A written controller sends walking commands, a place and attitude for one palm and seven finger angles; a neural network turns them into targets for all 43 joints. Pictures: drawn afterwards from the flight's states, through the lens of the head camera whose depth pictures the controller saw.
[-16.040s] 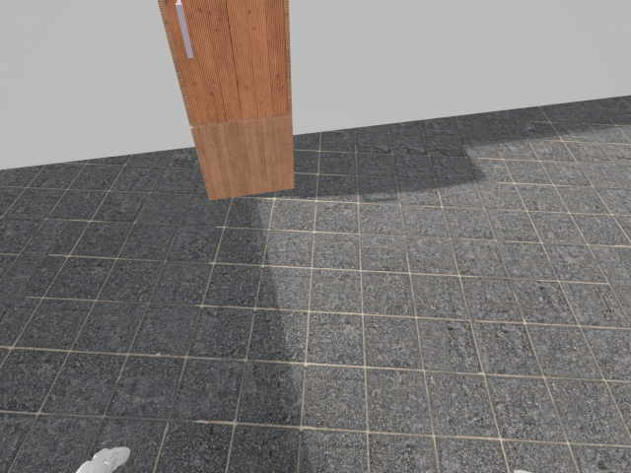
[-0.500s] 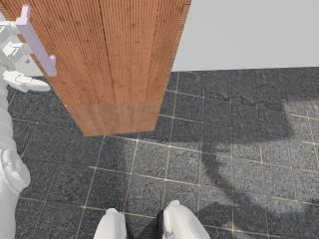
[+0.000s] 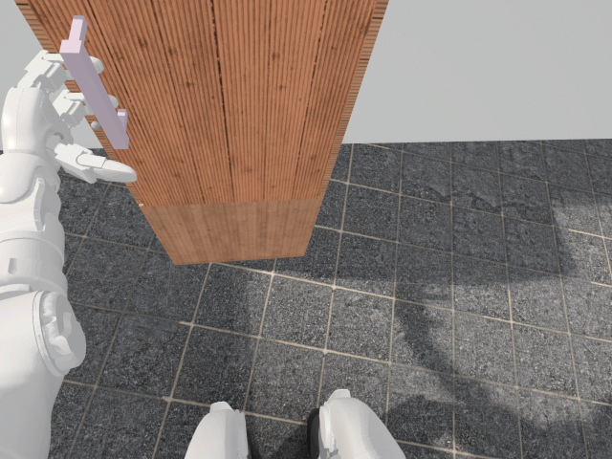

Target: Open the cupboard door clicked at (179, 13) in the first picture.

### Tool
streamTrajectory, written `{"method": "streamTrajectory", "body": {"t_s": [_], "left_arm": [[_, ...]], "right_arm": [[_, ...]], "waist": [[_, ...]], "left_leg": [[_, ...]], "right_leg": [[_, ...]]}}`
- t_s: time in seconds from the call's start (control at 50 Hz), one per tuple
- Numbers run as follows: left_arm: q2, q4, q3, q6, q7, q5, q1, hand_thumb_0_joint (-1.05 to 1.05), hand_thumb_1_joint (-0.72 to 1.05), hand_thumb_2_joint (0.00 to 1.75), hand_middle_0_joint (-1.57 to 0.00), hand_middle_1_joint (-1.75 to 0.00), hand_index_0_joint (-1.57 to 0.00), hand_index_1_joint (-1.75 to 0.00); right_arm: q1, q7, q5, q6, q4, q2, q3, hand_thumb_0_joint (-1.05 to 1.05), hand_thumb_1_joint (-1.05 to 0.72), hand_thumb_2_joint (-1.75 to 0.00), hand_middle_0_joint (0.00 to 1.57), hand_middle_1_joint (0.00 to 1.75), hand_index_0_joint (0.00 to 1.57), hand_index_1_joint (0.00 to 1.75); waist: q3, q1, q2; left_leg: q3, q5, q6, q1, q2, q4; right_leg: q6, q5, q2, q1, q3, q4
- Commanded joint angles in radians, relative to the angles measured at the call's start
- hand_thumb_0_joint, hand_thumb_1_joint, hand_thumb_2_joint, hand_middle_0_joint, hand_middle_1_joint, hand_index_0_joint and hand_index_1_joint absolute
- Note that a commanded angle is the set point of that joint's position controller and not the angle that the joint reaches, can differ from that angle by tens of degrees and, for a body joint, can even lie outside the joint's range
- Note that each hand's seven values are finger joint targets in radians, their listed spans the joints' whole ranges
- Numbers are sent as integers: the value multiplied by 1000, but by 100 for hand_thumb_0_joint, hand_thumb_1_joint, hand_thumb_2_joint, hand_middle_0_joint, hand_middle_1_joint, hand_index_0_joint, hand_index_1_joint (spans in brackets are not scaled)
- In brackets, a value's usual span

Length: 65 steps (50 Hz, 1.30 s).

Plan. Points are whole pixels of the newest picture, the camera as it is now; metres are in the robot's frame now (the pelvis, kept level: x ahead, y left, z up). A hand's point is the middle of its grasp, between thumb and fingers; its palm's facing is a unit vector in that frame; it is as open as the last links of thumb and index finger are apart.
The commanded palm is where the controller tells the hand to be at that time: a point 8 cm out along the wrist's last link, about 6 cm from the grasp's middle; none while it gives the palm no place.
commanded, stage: slide the fingers in behind the handle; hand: left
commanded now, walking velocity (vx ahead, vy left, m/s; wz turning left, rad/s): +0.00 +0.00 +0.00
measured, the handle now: (102, 90) +0.56 +0.21 +0.07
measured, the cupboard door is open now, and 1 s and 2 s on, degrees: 0 0 9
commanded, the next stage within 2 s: close the thumb around the handle in 0.72 s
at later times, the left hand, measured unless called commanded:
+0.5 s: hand (120, 124) +0.51 +0.19 +0.07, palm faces +0.02 -1.00 -0.04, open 13.9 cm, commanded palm +0.49 +0.23 +0.07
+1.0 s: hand (120, 127) +0.50 +0.19 +0.07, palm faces +0.02 -1.00 -0.03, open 13.2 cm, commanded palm +0.48 +0.23 +0.07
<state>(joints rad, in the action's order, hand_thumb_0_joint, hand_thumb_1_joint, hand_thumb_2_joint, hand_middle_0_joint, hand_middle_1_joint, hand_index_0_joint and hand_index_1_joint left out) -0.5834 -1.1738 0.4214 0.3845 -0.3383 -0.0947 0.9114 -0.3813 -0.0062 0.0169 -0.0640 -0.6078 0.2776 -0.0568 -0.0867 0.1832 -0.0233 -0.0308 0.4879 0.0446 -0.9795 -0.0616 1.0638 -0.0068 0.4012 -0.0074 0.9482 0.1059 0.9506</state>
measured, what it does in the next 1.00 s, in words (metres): stands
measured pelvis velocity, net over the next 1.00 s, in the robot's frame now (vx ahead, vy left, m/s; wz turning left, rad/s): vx -0.01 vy -0.01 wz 0.00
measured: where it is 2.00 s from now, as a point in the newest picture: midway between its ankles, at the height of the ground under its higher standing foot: outside the picture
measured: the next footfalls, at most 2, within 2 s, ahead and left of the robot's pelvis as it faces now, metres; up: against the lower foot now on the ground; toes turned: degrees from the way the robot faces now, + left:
none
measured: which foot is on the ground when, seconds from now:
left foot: down 0.00-1.00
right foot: down 0.00-1.00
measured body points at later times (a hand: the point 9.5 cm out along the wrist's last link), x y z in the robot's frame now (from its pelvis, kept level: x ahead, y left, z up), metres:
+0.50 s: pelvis +0.00 -0.01 +0.00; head +0.13 +0.01 +0.43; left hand +0.50 +0.24 +0.07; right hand +0.00 -0.26 -0.11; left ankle +0.00 +0.08 -0.67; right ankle +0.02 -0.12 -0.67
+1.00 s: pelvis -0.01 -0.01 +0.00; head +0.13 +0.01 +0.43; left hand +0.50 +0.24 +0.08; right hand +0.00 -0.28 -0.11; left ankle +0.00 +0.08 -0.67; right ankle +0.02 -0.12 -0.67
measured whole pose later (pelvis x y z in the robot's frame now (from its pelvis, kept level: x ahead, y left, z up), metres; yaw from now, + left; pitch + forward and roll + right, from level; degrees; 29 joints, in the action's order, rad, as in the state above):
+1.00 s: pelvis -0.01 -0.01 +0.00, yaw +0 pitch +22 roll -3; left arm -0.52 -1.18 0.40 0.41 -0.26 -0.09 0.90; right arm -0.39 0.00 0.02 -0.04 -0.62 0.28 -0.05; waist -0.09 0.17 -0.03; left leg -0.03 0.47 0.03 -0.96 -0.06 1.05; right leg -0.02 0.40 -0.01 0.94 0.10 0.96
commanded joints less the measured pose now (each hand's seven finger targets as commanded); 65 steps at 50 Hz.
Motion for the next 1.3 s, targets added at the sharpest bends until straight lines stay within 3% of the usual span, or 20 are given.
{"method": "streamTrajectory", "body": {"t_s": [0.0,0.14,0.22,0.24,0.3,0.32,0.36,0.44,0.52,0.6,0.64,0.72,0.76,0.8,0.86,0.92,1.02,1.06,1.12,1.28], "left_arm": [[-232,273,28,85,35,-21,439,0,-50,30,-30,-120,-30,-120],[-173,287,-3,82,62,-21,417,0,-50,30,-30,-120,-30,-120],[-138,223,-10,71,81,-20,376,0,-50,30,-30,-120,-30,-120],[-169,223,16,75,88,-18,376,0,-50,30,-30,-120,-30,-120],[-128,191,-18,71,97,-7,378,0,-50,30,-30,-120,-30,-120],[-167,186,9,73,103,-2,383,0,-50,30,-30,-120,-30,-120],[-212,204,30,87,109,11,410,0,-50,30,-30,-120,-30,-120],[-199,248,24,121,106,9,419,0,-50,30,-30,-120,-30,-120],[-196,208,14,109,88,0,438,0,-50,30,-30,-120,-30,-120],[-160,231,-13,101,74,-5,426,0,-50,30,-30,-120,-30,-120],[-132,230,-28,100,73,-16,417,0,-50,30,-30,-120,-30,-120],[-181,175,5,75,84,-13,433,0,-50,30,-30,-120,-30,-120],[-215,187,15,84,87,4,447,0,-50,30,-30,-120,-30,-120],[-176,210,-13,96,85,8,441,0,-50,30,-30,-120,-30,-120],[-170,237,-6,113,78,-10,432,0,-33,37,-31,-122,-31,-122],[-175,198,3,95,76,-18,420,0,-16,44,-32,-124,-32,-124],[-215,222,22,99,84,-2,450,0,12,56,-34,-127,-34,-127],[-174,226,-2,104,82,-6,425,0,23,61,-35,-128,-35,-128],[-139,206,-26,96,78,-12,419,0,40,68,-36,-130,-36,-130],[-127,215,-32,99,91,-2,416,0,84,88,-40,-134,-40,-134]], "right_arm": [[-199,-3,8,11,27,187,79,0,-90,-90,20,30,20,30],[-204,5,8,6,27,181,83,0,-90,-90,20,30,20,30],[-198,8,6,5,23,174,82,0,-90,-90,20,30,20,30],[-203,6,9,5,24,177,81,0,-90,-90,20,30,20,30],[-192,11,7,7,30,168,76,0,-90,-90,20,30,20,30],[-191,10,6,8,30,172,77,0,-90,-90,20,30,20,30],[-193,6,8,8,38,174,75,0,-90,-90,20,30,20,30],[-191,6,10,17,42,169,77,0,-90,-90,20,30,20,30],[-188,2,3,19,27,173,76,0,-90,-90,20,30,20,30],[-186,0,3,22,26,172,79,0,-90,-90,20,30,20,30],[-187,0,5,23,28,172,79,0,-90,-90,20,30,20,30],[-185,-5,-1,23,21,176,76,0,-90,-90,20,30,20,30],[-186,-8,1,26,22,175,74,0,-90,-90,20,30,20,30],[-184,-4,4,31,26,170,75,0,-90,-90,20,30,20,30],[-182,0,6,33,28,172,77,0,-90,-90,20,30,20,30],[-179,-2,1,31,28,174,76,0,-90,-90,20,30,20,30],[-187,-6,3,34,23,178,76,0,-90,-90,20,30,20,30],[-185,-4,3,35,23,172,77,0,-90,-90,20,30,20,30],[-183,-1,2,34,18,172,78,0,-90,-90,20,30,20,30],[-191,2,6,30,17,172,82,0,-90,-90,20,30,20,30]], "waist": [[-572,1,-208],[-543,6,-169],[-473,6,-135],[-479,-5,-130],[-436,4,-107],[-422,2,-96],[-453,-1,-101],[-521,-7,-137],[-493,9,-97],[-521,0,-157],[-512,6,-139],[-440,16,-64],[-463,12,-94],[-476,6,-139],[-539,-3,-162],[-486,7,-94],[-503,2,-117],[-532,-2,-156],[-491,8,-129],[-493,4,-133]], "left_leg": [[121,-557,-44,520,12,-117],[116,-588,-40,513,12,-122],[105,-518,-37,456,16,-138],[105,-530,-36,449,18,-138],[88,-437,-28,386,26,-142],[82,-401,-23,359,28,-143],[82,-396,-19,346,32,-143],[85,-456,-23,398,31,-126],[79,-387,-17,348,33,-126],[84,-426,-23,408,32,-128],[86,-436,-20,415,31,-129],[71,-333,-8,295,38,-132],[68,-338,-7,289,41,-127],[75,-370,-14,345,38,-128],[79,-419,-20,396,36,-121],[69,-371,-12,330,38,-124],[80,-378,-14,348,36,-125],[82,-428,-20,395,35,-122],[84,-416,-21,387,32,-126],[95,-448,-26,422,28,-129]], "right_leg": [[-17,-289,-51,-138,-44,-64],[-17,-321,-56,-158,-40,-72],[-14,-297,-53,-163,-39,-82],[-18,-308,-53,-181,-40,-76],[-13,-283,-49,-186,-49,-82],[-13,-274,-48,-200,-56,-87],[-13,-285,-45,-226,-65,-78],[-17,-321,-46,-227,-67,-62],[-10,-296,-45,-241,-75,-74],[-15,-303,-44,-216,-68,-74],[-15,-304,-47,-209,-64,-77],[-6,-273,-43,-249,-82,-94],[-8,-286,-39,-260,-89,-85],[-13,-285,-40,-225,-80,-79],[-15,-312,-43,-232,-77,-71],[-9,-303,-43,-254,-82,-83],[-12,-290,-42,-240,-79,-76],[-14,-314,-43,-224,-73,-70],[-13,-297,-44,-206,-67,-76],[-15,-293,-45,-176,-57,-72]]}}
